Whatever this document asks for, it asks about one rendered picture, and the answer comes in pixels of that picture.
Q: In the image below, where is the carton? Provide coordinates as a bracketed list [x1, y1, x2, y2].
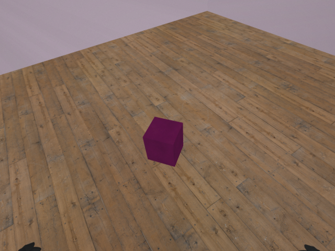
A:
[143, 117, 183, 167]

